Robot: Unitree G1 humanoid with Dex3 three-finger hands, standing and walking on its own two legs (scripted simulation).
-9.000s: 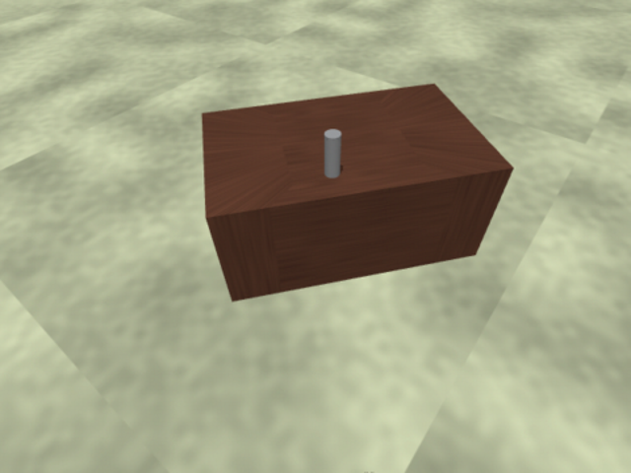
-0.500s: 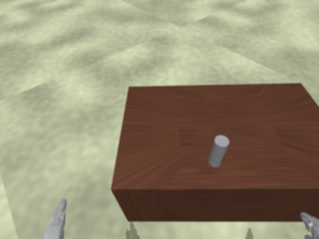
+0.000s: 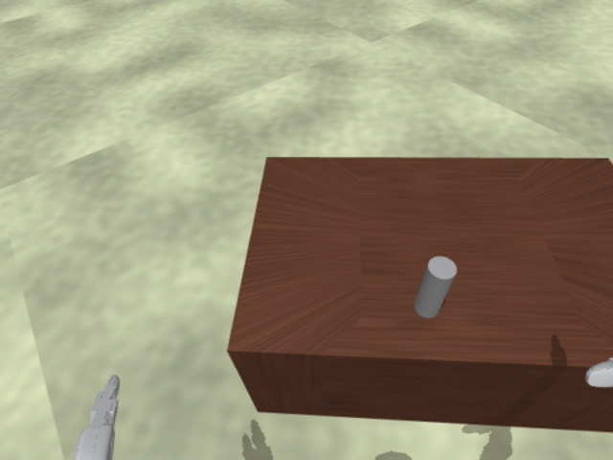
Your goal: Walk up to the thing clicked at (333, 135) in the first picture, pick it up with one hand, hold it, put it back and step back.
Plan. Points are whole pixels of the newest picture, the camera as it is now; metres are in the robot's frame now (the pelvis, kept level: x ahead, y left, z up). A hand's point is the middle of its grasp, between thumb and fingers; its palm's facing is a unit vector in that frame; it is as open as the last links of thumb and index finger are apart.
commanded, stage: go down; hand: right
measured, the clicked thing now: (433, 288) +0.50 -0.20 -0.20
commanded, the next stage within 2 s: approach in 0.78 s
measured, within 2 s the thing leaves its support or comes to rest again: neither
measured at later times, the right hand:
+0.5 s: hand out of the picture +0.36 -0.37 +0.05, palm faces +0.19 +0.98 -0.08, open 17.6 cm
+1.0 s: hand out of the picture +0.39 -0.38 +0.06, palm faces +0.21 +0.98 -0.04, open 17.7 cm
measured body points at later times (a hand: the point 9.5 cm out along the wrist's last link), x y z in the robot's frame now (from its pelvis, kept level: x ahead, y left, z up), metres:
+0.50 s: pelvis -0.01 +0.00 +0.00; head +0.07 -0.03 +0.44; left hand +0.14 +0.26 -0.05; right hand +0.34 -0.42 +0.06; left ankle -0.02 +0.13 -0.69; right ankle +0.02 -0.12 -0.69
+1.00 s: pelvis +0.00 -0.01 -0.01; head +0.08 -0.05 +0.44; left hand +0.14 +0.25 -0.05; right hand +0.37 -0.43 +0.07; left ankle -0.02 +0.13 -0.69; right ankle +0.02 -0.12 -0.69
